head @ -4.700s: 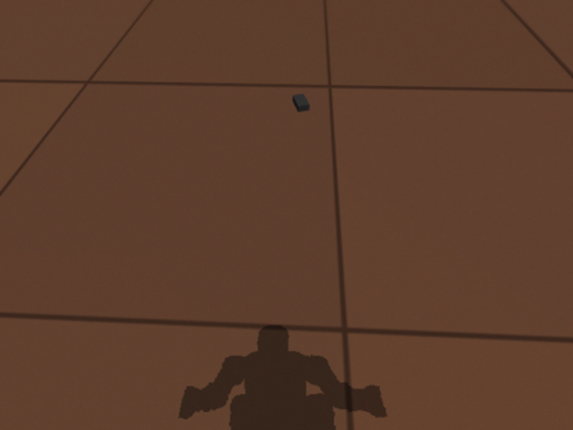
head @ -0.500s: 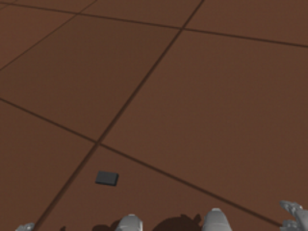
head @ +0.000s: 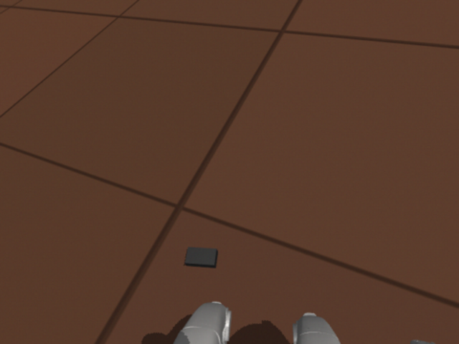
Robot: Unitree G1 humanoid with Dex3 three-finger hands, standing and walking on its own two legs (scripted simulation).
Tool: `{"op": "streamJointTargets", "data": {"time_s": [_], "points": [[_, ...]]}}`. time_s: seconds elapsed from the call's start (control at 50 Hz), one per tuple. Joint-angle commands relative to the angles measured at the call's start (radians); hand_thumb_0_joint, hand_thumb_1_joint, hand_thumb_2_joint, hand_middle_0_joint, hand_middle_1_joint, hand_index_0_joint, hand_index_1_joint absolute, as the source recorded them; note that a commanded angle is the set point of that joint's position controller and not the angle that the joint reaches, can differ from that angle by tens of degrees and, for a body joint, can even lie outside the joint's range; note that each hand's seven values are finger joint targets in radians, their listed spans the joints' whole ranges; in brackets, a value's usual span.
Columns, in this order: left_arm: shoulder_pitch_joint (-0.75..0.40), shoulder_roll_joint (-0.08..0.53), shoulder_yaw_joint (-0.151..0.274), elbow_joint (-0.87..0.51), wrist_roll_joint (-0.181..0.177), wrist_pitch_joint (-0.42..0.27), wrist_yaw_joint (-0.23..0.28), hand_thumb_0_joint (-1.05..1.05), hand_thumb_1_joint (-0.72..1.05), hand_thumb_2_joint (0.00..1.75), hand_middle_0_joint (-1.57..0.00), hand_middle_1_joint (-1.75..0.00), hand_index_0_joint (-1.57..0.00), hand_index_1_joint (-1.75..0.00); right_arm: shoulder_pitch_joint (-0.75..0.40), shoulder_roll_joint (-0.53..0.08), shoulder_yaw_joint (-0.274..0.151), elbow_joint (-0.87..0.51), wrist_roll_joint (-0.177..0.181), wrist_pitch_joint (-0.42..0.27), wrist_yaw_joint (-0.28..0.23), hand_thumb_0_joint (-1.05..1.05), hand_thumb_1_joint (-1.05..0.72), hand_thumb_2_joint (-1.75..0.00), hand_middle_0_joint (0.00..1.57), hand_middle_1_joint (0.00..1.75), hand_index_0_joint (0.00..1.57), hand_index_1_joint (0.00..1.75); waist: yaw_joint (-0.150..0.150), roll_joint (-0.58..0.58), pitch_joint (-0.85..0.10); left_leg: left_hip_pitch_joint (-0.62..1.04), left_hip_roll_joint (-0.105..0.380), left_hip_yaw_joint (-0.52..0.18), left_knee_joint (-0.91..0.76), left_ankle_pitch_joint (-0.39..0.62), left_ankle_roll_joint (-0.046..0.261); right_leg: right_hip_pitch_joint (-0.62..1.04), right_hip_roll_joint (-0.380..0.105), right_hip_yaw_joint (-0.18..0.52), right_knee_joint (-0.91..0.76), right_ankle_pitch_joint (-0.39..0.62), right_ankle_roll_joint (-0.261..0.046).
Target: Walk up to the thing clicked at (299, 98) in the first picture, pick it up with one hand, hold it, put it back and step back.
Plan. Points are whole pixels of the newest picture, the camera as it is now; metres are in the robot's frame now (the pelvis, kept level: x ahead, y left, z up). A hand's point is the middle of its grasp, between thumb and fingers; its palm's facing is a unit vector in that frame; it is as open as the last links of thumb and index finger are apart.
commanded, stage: walk up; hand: left
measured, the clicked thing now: (201, 257) +0.50 +0.24 -0.72
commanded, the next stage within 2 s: none
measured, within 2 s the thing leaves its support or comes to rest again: neither
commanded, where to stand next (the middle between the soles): +0.10 +0.01 m, yaw -4 degrees
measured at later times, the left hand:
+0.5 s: hand (83, 336) +0.15 +0.34 -0.15, palm faces -0.13 -0.94 -0.30, open 7.4 cm
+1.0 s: hand (112, 294) +0.22 +0.29 -0.13, palm faces -0.07 -0.93 -0.35, open 7.4 cm
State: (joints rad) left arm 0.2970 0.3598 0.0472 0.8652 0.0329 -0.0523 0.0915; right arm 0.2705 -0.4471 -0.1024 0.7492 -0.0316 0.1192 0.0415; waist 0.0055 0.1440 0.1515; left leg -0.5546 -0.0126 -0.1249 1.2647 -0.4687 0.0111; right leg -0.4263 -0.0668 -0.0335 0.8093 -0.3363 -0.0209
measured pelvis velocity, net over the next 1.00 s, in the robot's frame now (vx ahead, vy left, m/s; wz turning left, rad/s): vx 0.07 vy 0.05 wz -0.08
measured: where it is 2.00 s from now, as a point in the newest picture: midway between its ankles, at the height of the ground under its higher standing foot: outside the picture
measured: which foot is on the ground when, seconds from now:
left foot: up 0.00-0.08, down 0.10-0.64, up 0.66-0.86, down 0.88-1.00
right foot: down 0.00-0.12, up 0.14-0.58, down 0.60-0.92, up 0.94-1.00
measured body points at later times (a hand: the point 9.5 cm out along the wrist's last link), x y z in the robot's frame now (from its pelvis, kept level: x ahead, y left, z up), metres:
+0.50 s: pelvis +0.04 +0.09 +0.02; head +0.10 +0.12 +0.47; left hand +0.16 +0.39 -0.12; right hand -0.01 -0.26 -0.05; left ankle +0.00 +0.21 -0.70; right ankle +0.11 -0.09 -0.65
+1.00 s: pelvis +0.07 +0.05 +0.01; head +0.11 +0.05 +0.46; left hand +0.23 +0.34 -0.10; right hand +0.13 -0.27 -0.10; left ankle +0.12 +0.16 -0.70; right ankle +0.07 -0.08 -0.67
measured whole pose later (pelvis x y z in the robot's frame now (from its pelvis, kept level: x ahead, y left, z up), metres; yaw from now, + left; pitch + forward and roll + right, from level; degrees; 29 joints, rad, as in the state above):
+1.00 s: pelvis +0.07 +0.05 +0.01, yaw -5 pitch -3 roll +0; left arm 0.08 0.38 0.06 0.89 -0.01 0.08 -0.01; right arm 0.20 -0.36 -0.01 0.91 -0.02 -0.05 -0.04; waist -0.01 -0.02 0.14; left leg -0.35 0.01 0.04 0.72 -0.32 0.02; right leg -0.43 0.02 0.06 0.99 -0.52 -0.03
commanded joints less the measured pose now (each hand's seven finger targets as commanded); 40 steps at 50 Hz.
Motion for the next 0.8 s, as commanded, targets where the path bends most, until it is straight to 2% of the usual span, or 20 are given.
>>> {"op": "streamJointTargets", "data": {"time_s": [0.0, 0.04, 0.08, 0.1, 0.12, 0.14, 0.16, 0.2, 0.22, 0.32, 0.4, 0.48, 0.54, 0.58, 0.6, 0.62, 0.64, 0.66, 0.7, 0.78], "points": [[-0.139, 0.309, 0.094, -0.106, 0.027, -0.014, -0.011, 0.00, 0.90, 0.90, -0.20, -0.30, -0.20, -0.30, 0.109, -0.162, -0.055, 0.005, 0.028, -0.049, -0.003, 0.00, -0.90, -0.90, 0.20, 0.30, 0.20, 0.30, -0.041, -0.439, -0.099, 0.172, 0.038, 0.123, -0.299, -0.015, -0.025, -0.115, -0.088, 0.158, -0.344, -0.422, -0.138], [-0.133, 0.315, 0.096, -0.094, 0.032, 0.007, -0.033, 0.00, 0.90, 0.90, -0.20, -0.30, -0.20, -0.30, 0.143, -0.162, -0.051, 0.047, 0.028, -0.074, -0.012, 0.00, -0.90, -0.90, 0.20, 0.30, 0.20, 0.30, -0.039, -0.432, -0.116, 0.287, 0.011, 0.211, -0.481, -0.010, -0.036, -0.119, -0.057, 0.136, -0.272, -0.433, -0.123], [-0.103, 0.252, 0.085, -0.074, 0.024, 0.042, -0.045, 0.00, 0.90, 0.90, -0.20, -0.30, -0.20, -0.30, 0.242, -0.167, -0.055, 0.109, 0.008, -0.107, -0.040, 0.00, -0.90, -0.90, 0.20, 0.30, 0.20, 0.30, -0.083, -0.215, -0.115, 0.402, -0.015, 0.161, -0.693, 0.025, -0.043, -0.185, 0.004, 0.077, 0.069, -0.385, -0.088], [-0.064, 0.168, 0.063, -0.072, 0.010, 0.052, -0.046, 0.00, 0.90, 0.90, -0.20, -0.30, -0.20, -0.30, 0.233, -0.218, -0.055, 0.105, -0.009, -0.129, -0.057, 0.00, -0.90, -0.90, 0.20, 0.30, 0.20, 0.30, -0.079, -0.031, -0.069, 0.357, 0.109, -0.117, -0.811, -0.193, -0.005, -0.284, 0.068, 0.103, 0.278, -0.300, -0.056], [-0.068, 0.174, 0.057, -0.099, 0.007, 0.046, -0.052, 0.00, 0.90, 0.90, -0.20, -0.30, -0.20, -0.30, 0.198, -0.337, -0.073, 0.075, -0.014, -0.150, -0.060, 0.00, -0.90, -0.90, 0.20, 0.30, 0.20, 0.30, -0.061, 0.026, -0.013, 0.287, 0.352, -0.606, -1.020, -0.481, 0.071, -0.457, 0.154, 0.139, 0.435, -0.262, -0.025], [-0.158, 0.255, 0.063, -0.097, 0.018, 0.035, -0.047, 0.00, 0.90, 0.90, -0.20, -0.30, -0.20, -0.30, 0.087, -0.430, -0.087, 0.067, 0.007, -0.160, -0.061, 0.00, -0.90, -0.90, 0.20, 0.30, 0.20, 0.30, -0.066, 0.053, 0.097, 0.173, 0.509, -0.857, -1.179, -0.662, 0.217, -0.501, 0.058, 0.230, 0.448, -0.203, -0.023], [-0.202, 0.316, 0.072, -0.079, 0.017, 0.022, -0.053, 0.00, 0.90, 0.90, -0.20, -0.30, -0.20, -0.30, -0.006, -0.403, -0.079, 0.060, 0.000, -0.174, -0.070, 0.00, -0.90, -0.90, 0.20, 0.30, 0.20, 0.30, -0.044, -0.044, 0.155, 0.130, 0.510, -0.839, -1.157, -0.606, 0.256, -0.477, 0.012, 0.252, 0.436, -0.155, -0.007], [-0.107, 0.294, 0.091, -0.005, -0.019, 0.024, -0.075, 0.00, 0.90, 0.90, -0.20, -0.30, -0.20, -0.30, 0.020, -0.293, -0.043, 0.082, -0.009, -0.206, -0.081, 0.00, -0.90, -0.90, 0.20, 0.30, 0.20, 0.30, -0.004, -0.140, 0.129, 0.238, 0.326, -0.435, -0.981, -0.200, 0.126, -0.423, 0.019, 0.274, 0.403, -0.009, 0.001], [-0.063, 0.283, 0.094, 0.013, -0.020, 0.033, -0.086, 0.00, 0.90, 0.90, -0.20, -0.30, -0.20, -0.30, 0.053, -0.274, -0.036, 0.103, 0.002, -0.217, -0.086, 0.00, -0.90, -0.90, 0.20, 0.30, 0.20, 0.30, -0.001, -0.117, 0.093, 0.290, 0.287, -0.327, -0.948, -0.039, 0.088, -0.381, 0.026, 0.244, 0.371, 0.023, 0.000], [-0.077, 0.246, 0.092, -0.028, -0.013, 0.067, -0.116, 0.00, 0.90, 0.90, -0.20, -0.30, -0.20, -0.30, 0.107, -0.227, -0.030, 0.125, 0.013, -0.231, -0.100, 0.00, -0.90, -0.90, 0.20, 0.30, 0.20, 0.30, -0.003, 0.020, -0.024, 0.445, 0.235, -0.081, -0.837, 0.581, 0.084, -0.287, 0.050, 0.204, 0.289, 0.076, 0.017], [-0.184, 0.218, 0.075, -0.076, -0.014, 0.076, -0.123, 0.00, 0.90, 0.90, -0.20, -0.30, -0.20, -0.30, 0.176, -0.212, -0.027, 0.117, 0.009, -0.226, -0.112, 0.00, -0.90, -0.90, 0.20, 0.30, 0.20, 0.30, -0.046, 0.046, -0.080, 0.532, 0.253, -0.041, -0.789, 0.831, 0.111, -0.258, 0.055, 0.151, 0.199, 0.040, 0.014], [-0.233, 0.197, 0.059, -0.089, -0.015, 0.073, -0.125, 0.00, 0.90, 0.90, -0.20, -0.30, -0.20, -0.30, 0.159, -0.225, -0.026, 0.093, 0.011, -0.210, -0.111, 0.00, -0.90, -0.90, 0.20, 0.30, 0.20, 0.30, -0.059, 0.060, -0.114, 0.520, 0.242, 0.014, -0.738, 0.806, 0.135, -0.134, 0.028, 0.050, 0.003, 0.025, -0.006], [-0.204, 0.191, 0.059, -0.058, -0.015, 0.066, -0.125, 0.00, 0.90, 0.90, -0.20, -0.30, -0.20, -0.30, 0.140, -0.234, -0.019, 0.081, 0.017, -0.193, -0.110, 0.00, -0.90, -0.90, 0.20, 0.30, 0.20, 0.30, -0.046, 0.058, -0.158, 0.461, 0.213, 0.058, -0.637, 0.851, 0.126, 0.055, 0.069, -0.026, -0.174, 0.028, -0.024], [-0.076, 0.235, 0.082, -0.008, -0.009, 0.056, -0.115, 0.00, 0.90, 0.90, -0.20, -0.30, -0.20, -0.30, 0.158, -0.196, 0.001, 0.073, 0.036, -0.189, -0.111, 0.00, -0.90, -0.90, 0.20, 0.30, 0.20, 0.30, 0.029, -0.068, -0.237, 0.380, 0.169, 0.084, -0.416, 0.830, 0.076, 0.319, 0.073, -0.002, -0.340, 0.255, -0.066], [-0.010, 0.304, 0.103, 0.001, 0.001, 0.050, -0.109, 0.00, 0.90, 0.90, -0.20, -0.30, -0.20, -0.30, 0.165, -0.165, 0.018, 0.058, 0.048, -0.192, -0.111, 0.00, -0.90, -0.90, 0.20, 0.30, 0.20, 0.30, 0.064, -0.206, -0.316, 0.224, 0.113, 0.096, -0.225, 0.596, 0.030, 0.484, -0.053, 0.175, -0.286, 0.505, -0.134], [-0.004, 0.332, 0.113, -0.022, -0.006, 0.051, -0.103, 0.00, 0.90, 0.90, -0.20, -0.30, -0.20, -0.30, 0.192, -0.132, 0.032, 0.050, 0.056, -0.193, -0.117, 0.00, -0.90, -0.90, 0.20, 0.30, 0.20, 0.30, 0.063, -0.354, -0.361, 0.014, -0.016, 0.126, -0.064, 0.069, 0.002, 0.614, -0.247, 0.450, -0.278, 0.664, -0.266], [-0.023, 0.325, 0.104, -0.037, -0.024, 0.053, -0.097, 0.00, 0.90, 0.90, -0.20, -0.30, -0.20, -0.30, 0.129, -0.162, 0.020, 0.060, 0.051, -0.185, -0.133, 0.00, -0.90, -0.90, 0.20, 0.30, 0.20, 0.30, 0.080, -0.368, -0.320, 0.025, -0.016, 0.123, -0.029, -0.208, 0.009, 0.495, -0.318, 0.533, -0.338, 0.636, -0.356], [-0.065, 0.291, 0.098, -0.047, -0.026, 0.062, -0.097, 0.00, 0.90, 0.90, -0.20, -0.30, -0.20, -0.30, 0.110, -0.184, 0.011, 0.078, 0.046, -0.185, -0.134, 0.00, -0.90, -0.90, 0.20, 0.30, 0.20, 0.30, 0.059, -0.332, -0.249, 0.055, 0.015, 0.096, -0.053, -0.227, 0.003, 0.388, -0.290, 0.462, -0.355, 0.579, -0.348], [-0.151, 0.241, 0.076, -0.068, -0.025, 0.070, -0.094, 0.00, 0.90, 0.90, -0.20, -0.30, -0.20, -0.30, 0.127, -0.181, 0.016, 0.102, 0.047, -0.185, -0.120, 0.00, -0.90, -0.90, 0.20, 0.30, 0.20, 0.30, 0.004, -0.257, -0.170, 0.099, 0.035, 0.094, -0.150, -0.176, 0.008, 0.248, -0.176, 0.238, -0.291, 0.582, -0.261], [-0.173, 0.224, 0.061, -0.076, -0.006, 0.063, -0.088, 0.00, 0.90, 0.90, -0.20, -0.30, -0.20, -0.30, 0.126, -0.135, 0.032, 0.130, 0.040, -0.185, -0.104, 0.00, -0.90, -0.90, 0.20, 0.30, 0.20, 0.30, -0.001, -0.300, -0.156, 0.182, 0.028, 0.177, -0.458, 0.024, 0.008, 0.167, -0.115, 0.184, -0.228, 0.574, -0.225]]}}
